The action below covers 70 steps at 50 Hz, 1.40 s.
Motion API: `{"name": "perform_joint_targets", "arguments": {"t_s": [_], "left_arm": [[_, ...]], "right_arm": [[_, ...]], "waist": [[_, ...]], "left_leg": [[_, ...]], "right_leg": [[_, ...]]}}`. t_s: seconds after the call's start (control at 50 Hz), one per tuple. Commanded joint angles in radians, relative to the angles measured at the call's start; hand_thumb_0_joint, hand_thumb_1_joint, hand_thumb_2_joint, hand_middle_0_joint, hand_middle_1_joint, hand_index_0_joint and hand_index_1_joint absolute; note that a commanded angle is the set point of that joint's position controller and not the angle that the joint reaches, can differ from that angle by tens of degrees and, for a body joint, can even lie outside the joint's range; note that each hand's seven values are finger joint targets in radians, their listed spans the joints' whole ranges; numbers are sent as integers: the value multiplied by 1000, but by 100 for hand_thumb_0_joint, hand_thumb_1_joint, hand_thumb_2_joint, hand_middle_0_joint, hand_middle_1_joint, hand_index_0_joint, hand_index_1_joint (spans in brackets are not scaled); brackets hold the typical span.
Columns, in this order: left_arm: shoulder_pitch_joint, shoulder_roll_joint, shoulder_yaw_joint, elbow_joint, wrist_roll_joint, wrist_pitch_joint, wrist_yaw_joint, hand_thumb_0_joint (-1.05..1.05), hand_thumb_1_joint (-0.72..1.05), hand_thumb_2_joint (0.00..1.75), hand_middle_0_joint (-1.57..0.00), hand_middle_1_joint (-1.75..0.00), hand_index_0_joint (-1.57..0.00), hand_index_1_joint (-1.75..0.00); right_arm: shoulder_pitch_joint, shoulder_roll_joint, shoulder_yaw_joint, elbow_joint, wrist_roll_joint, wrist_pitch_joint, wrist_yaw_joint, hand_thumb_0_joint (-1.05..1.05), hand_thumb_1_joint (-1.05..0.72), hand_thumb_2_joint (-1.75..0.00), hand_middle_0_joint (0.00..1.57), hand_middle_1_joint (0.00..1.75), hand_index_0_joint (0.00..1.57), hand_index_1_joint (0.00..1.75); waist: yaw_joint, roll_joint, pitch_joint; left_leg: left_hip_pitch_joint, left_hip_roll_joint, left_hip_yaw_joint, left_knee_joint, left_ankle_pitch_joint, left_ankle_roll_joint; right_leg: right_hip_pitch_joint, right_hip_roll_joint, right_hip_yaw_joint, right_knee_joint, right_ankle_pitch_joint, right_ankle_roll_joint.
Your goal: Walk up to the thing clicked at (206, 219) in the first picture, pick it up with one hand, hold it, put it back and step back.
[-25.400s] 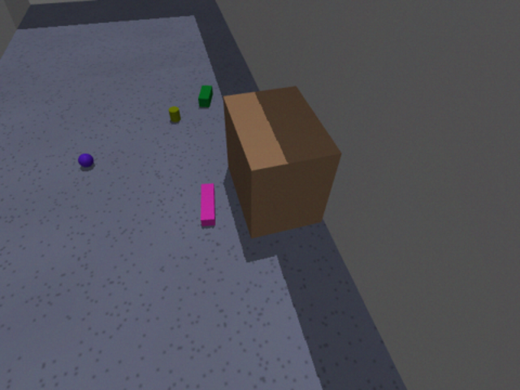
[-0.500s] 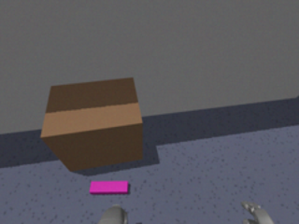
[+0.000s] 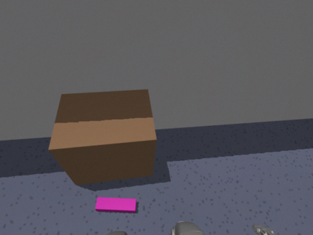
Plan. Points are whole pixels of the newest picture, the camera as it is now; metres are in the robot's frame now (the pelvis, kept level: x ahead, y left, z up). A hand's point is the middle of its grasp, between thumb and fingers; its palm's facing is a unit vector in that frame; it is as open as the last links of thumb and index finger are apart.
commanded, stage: walk up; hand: left
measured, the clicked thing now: (116, 204) +0.37 +0.19 -0.74
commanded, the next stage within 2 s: none
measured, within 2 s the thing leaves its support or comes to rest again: neither
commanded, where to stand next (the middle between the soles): +0.03 -0.02 m, yaw -1 degrees
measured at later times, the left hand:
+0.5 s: hand out of the picture +0.02 +0.26 -0.14, palm faces +0.02 -0.91 -0.42, open 7.4 cm
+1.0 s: hand out of the picture +0.08 +0.26 -0.15, palm faces +0.03 -0.90 -0.44, open 7.4 cm
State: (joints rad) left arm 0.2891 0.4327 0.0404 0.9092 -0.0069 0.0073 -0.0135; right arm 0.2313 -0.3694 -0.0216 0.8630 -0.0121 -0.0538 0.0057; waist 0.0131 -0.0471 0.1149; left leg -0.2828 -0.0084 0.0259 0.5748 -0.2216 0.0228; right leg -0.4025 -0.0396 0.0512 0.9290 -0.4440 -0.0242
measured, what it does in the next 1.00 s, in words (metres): steps on the spot: right foot, then left foot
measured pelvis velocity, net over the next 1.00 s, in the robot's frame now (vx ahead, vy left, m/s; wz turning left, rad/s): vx -0.03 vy -0.01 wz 0.06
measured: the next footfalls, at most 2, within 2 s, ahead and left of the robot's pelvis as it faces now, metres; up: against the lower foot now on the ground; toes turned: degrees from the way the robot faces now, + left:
right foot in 0.16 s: +0.08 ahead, -0.15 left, +0.00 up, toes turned -1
left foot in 0.44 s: -0.04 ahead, +0.10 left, +0.00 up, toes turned +4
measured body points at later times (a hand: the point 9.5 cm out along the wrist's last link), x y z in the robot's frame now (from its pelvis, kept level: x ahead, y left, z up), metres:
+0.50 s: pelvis -0.04 -0.02 -0.01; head -0.03 -0.03 +0.44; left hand +0.02 +0.31 -0.11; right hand +0.01 -0.34 -0.13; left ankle -0.08 +0.09 -0.73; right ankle +0.03 -0.14 -0.70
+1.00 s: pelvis -0.03 -0.01 -0.03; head +0.00 -0.02 +0.42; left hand +0.07 +0.31 -0.13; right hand +0.06 -0.34 -0.15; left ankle -0.03 +0.12 -0.73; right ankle +0.12 -0.16 -0.73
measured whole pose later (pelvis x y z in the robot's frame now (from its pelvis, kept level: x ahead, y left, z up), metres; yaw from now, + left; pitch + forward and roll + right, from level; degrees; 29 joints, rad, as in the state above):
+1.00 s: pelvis -0.03 -0.01 -0.03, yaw +3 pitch -3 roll +0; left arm 0.11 0.39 0.02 0.88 0.02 -0.01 0.02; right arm 0.21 -0.43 -0.06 0.90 -0.02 0.05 0.03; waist 0.00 0.03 0.12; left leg -0.36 0.02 0.01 0.84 -0.47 0.03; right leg -0.52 -0.07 0.01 0.71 -0.16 0.02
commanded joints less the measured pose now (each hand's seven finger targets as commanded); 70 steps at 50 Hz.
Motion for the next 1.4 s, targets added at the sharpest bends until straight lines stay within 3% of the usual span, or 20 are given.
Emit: {"name": "perform_joint_targets", "arguments": {"t_s": [0.0, 0.1, 0.16, 0.18, 0.28, 0.38, 0.4, 0.44, 0.56, 0.66, 0.7, 0.74, 0.82, 0.96, 1.02, 1.08, 1.2, 1.3, 1.34, 1.38], "left_arm": [[59, 156, 58, -21, -6, 8, 22, 0, 90, 90, -20, -30, -20, -30], [91, 161, 70, -17, 7, 6, 37, 0, 90, 90, -20, -30, -20, -30], [-59, 334, 101, -98, 31, -20, 43, 0, 90, 90, -20, -30, -20, -30], [-94, 317, 99, -116, 31, -25, 48, 0, 90, 90, -20, -30, -20, -30], [-120, 197, 79, -119, 70, -39, 44, 0, 90, 90, -20, -30, -20, -30], [-57, 274, 106, -115, 51, -18, 12, 0, 90, 90, -20, -30, -20, -30], [-57, 214, 84, -128, 48, -12, 12, 0, 90, 90, -20, -30, -20, -30], [-196, 191, 72, -177, 39, -33, 22, 0, 90, 90, -20, -30, -20, -30], [-68, 165, 65, -82, 22, -66, -23, 0, 90, 90, -20, -30, -20, -30], [1, 134, 55, -14, -1, -71, 25, 0, 90, 90, -20, -30, -20, -30], [79, 240, 84, 2, 13, -87, 46, 0, 90, 90, -20, -30, -20, -30], [-17, 312, 80, -38, 11, -83, 59, 0, 90, 90, -20, -30, -20, -30], [-102, 288, 76, -53, 26, -58, 69, 0, 90, 90, -20, -30, -20, -30], [-226, 236, 64, -91, 31, -7, 52, 0, 90, 90, -20, -30, -20, -30], [-227, 184, 62, -106, 10, 12, 65, 0, 90, 90, -20, -30, -20, -30], [-134, 174, 62, -61, 0, 21, 59, 0, 90, 90, -20, -30, -20, -30], [-167, 177, 65, -87, 27, -2, 17, 0, 90, 90, -20, -30, -20, -30], [-33, 157, 63, -13, 39, -40, 18, 0, 90, 90, -20, -30, -20, -30], [7, 301, 93, -11, 42, -55, 22, 0, 90, 90, -20, -30, -20, -30], [-11, 294, 93, -31, 28, -55, 13, 0, 90, 90, -20, -30, -20, -30]], "right_arm": [[-64, -284, -72, -70, 7, 25, -29, 0, -90, -90, 20, 30, 20, 30], [-151, -261, -78, -109, 21, 87, -27, 0, -90, -90, 20, 30, 20, 30], [-95, -202, -71, -95, 27, 111, -42, 0, -90, -90, 20, 30, 20, 30], [-83, -232, -85, -87, 23, 116, -46, 0, -90, -90, 20, 30, 20, 30], [29, -232, -80, -7, 19, 71, -6, 0, -90, -90, 20, 30, 20, 30], [110, -227, -91, 13, -16, 38, 21, 0, -90, -90, 20, 30, 20, 30], [192, -241, -108, 40, -31, 26, 15, 0, -90, -90, 20, 30, 20, 30], [154, -417, -140, -17, -44, 17, 12, 0, -90, -90, 20, 30, 20, 30], [34, -281, -93, -31, -13, -29, 9, 0, -90, -90, 20, 30, 20, 30], [10, -233, -72, -41, -2, 41, 3, 0, -90, -90, 20, 30, 20, 30], [139, -164, -49, -31, 15, 50, 1, 0, -90, -90, 20, 30, 20, 30], [174, -225, -74, -14, 0, 91, -15, 0, -90, -90, 20, 30, 20, 30], [175, -256, -96, 23, -9, 112, 2, 0, -90, -90, 20, 30, 20, 30], [189, -232, -101, 79, -7, 103, 13, 0, -90, -90, 20, 30, 20, 30], [6, -427, -136, -11, -15, 82, -5, 0, -90, -90, 20, 30, 20, 30], [-111, -323, -105, -39, -21, 47, -36, 0, -90, -90, 20, 30, 20, 30], [44, -332, -116, -12, -25, 8, -37, 0, -90, -90, 20, 30, 20, 30], [-12, -292, -84, -32, -14, 18, -18, 0, -90, -90, 20, 30, 20, 30], [-71, -199, -53, -77, -4, 14, -16, 0, -90, -90, 20, 30, 20, 30], [-91, -274, -79, -57, -3, 6, -26, 0, -90, -90, 20, 30, 20, 30]], "waist": [[6, 264, -41], [45, 204, -152], [19, -182, -129], [7, -128, -112], [21, -161, -230], [-29, -118, -147], [-84, 53, -142], [-128, 204, 67], [-28, 179, 15], [17, 176, -68], [33, -65, -183], [-18, -59, -173], [-40, -89, -114], [-59, -124, -120], [-69, 293, -27], [15, 72, -53], [-75, 180, -165], [11, 188, -143], [39, -130, -114], [34, -45, -41]], "left_leg": [[-117, 274, -199, -119, 540, 205], [-113, 180, -159, 93, 320, 107], [-219, -73, -154, 641, -431, 7], [-192, -67, -215, 753, -408, 2], [-215, -33, -63, 449, -292, -34], [84, -38, 42, -145, -246, 37], [317, -13, -41, -286, -194, 53], [208, 427, -788, -463, -785, 245], [74, 214, -195, -316, -138, 173], [-42, 117, -36, 26, 245, 105], [-156, 15, -10, 361, -36, 51], [-115, 38, -134, 523, -416, 24], [-129, 68, -104, 534, -309, 8], [82, 2, 34, 125, -178, 6], [-225, 432, -594, -284, -173, 246], [-111, 305, -341, -109, 186, 185], [229, 306, -327, -69, -8, 197], [-11, 230, -139, 66, 135, 123], [-371, 19, 37, 329, -252, 17], [-323, 66, -78, 419, -400, 10]], "right_leg": [[85, 10, -58, -16, 28, 26], [187, 29, -90, -296, 238, 0], [29, -431, 491, -546, 582, -278], [-35, -410, 469, -536, 580, -290], [223, -166, 212, -524, -212, -157], [83, -192, 177, -487, -235, -140], [-112, -93, 53, -277, -252, -63], [-569, 20, 31, 55, -142, 14], [-125, -16, -9, -122, 154, 23], [265, 63, -122, -417, 377, 9], [454, -114, 142, -506, 553, -32], [205, -391, 516, -588, 320, -229], [26, -255, 299, -581, -44, -167], [-183, -150, 164, -454, -68, -99], [-177, 122, 53, 173, -164, -9], [-201, 121, 138, 365, -42, -11], [-187, 51, 49, 13, -91, 23], [240, 62, -40, -498, 94, -33], [378, -214, 494, -561, 12, -182], [269, -299, 495, -545, 192, -281]]}}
